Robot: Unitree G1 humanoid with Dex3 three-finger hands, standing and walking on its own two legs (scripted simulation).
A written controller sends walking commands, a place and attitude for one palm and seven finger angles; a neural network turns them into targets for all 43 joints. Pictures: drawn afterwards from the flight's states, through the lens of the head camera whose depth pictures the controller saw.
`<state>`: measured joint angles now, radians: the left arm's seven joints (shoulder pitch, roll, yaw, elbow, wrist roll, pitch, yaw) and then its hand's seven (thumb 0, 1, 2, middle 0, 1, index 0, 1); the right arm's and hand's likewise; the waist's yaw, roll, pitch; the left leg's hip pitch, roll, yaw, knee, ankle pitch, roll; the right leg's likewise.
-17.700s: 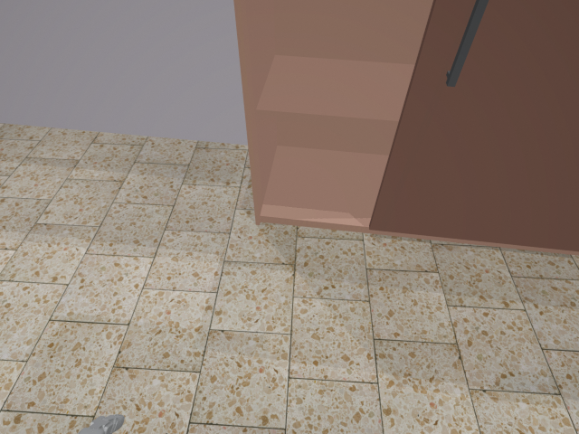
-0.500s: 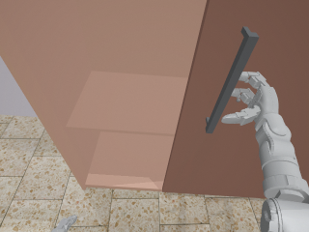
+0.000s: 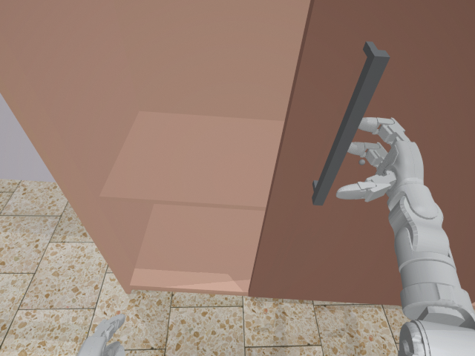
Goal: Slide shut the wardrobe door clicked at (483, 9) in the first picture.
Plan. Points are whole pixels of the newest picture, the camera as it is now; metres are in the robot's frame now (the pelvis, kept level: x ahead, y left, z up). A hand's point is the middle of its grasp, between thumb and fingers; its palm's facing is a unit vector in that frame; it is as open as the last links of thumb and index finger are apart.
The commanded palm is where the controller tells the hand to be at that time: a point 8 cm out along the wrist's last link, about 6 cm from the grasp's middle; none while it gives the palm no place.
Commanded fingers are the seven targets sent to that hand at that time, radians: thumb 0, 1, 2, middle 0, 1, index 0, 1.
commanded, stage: slide the fingers in behind the handle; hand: right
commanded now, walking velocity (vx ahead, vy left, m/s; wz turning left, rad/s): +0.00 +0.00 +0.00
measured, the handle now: (338, 138) +0.46 -0.13 +0.15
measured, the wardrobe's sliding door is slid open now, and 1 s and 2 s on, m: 0.49 0.49 0.49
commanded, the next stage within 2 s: grip the handle and tug to test in 1.30 s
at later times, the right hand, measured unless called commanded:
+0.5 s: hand (349, 161) +0.40 -0.13 +0.16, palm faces -0.02 +1.00 +0.01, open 14.1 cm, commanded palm +0.38 -0.18 +0.16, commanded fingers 0.00 0.50 -0.30 0.30 1.20 0.30 1.20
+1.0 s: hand (334, 159) +0.40 -0.11 +0.16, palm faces -0.02 +1.00 +0.00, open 14.3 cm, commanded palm +0.37 -0.17 +0.16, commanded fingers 0.00 0.50 -0.30 0.30 1.20 0.30 1.20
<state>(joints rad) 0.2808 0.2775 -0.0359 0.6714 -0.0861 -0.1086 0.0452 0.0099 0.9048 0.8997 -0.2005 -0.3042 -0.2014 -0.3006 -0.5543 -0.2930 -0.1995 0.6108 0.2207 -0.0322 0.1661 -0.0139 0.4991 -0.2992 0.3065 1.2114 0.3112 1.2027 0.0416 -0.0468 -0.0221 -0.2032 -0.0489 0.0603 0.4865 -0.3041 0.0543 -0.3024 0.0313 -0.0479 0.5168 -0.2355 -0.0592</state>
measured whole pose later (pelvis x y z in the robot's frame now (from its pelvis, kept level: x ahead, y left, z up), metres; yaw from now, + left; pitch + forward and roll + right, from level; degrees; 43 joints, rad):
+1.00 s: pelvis +0.00 +0.01 +0.00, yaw +1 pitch +0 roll +0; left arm 0.26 0.26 -0.04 0.67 -0.07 -0.07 0.02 0.01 0.90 0.90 -0.20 -0.30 -0.20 -0.30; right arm -0.49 -0.20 -0.13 0.47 0.20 0.03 0.04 -0.01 0.50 -0.30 0.29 1.20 0.25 1.17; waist 0.04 -0.05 -0.02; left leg -0.16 -0.05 0.05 0.46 -0.29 0.06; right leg -0.25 0.03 -0.06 0.47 -0.22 -0.05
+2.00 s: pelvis +0.00 +0.00 +0.00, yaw +0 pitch +0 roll +0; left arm 0.26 0.25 -0.03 0.68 -0.07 -0.06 0.02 0.01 0.91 0.90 -0.20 -0.30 -0.20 -0.30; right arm -0.54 -0.18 -0.10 0.50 0.19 0.03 0.00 0.00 -0.50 -0.73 0.39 1.34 0.37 1.32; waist 0.03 -0.05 -0.02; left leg -0.17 -0.04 0.06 0.47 -0.30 0.06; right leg -0.26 0.04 -0.05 0.49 -0.23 -0.06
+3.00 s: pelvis +0.07 +0.01 +0.01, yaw +5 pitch +3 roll -1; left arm 0.20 0.25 -0.03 0.56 -0.06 -0.03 0.00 0.01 0.90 0.90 -0.20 -0.30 -0.20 -0.30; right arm -0.06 -0.19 -0.14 -0.12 0.22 0.20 0.01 0.00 -0.78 -0.80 0.28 1.36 0.23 1.35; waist 0.03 -0.05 -0.08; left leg -0.11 -0.06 0.03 0.44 -0.32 0.05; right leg -0.18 0.03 -0.05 0.45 -0.28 -0.03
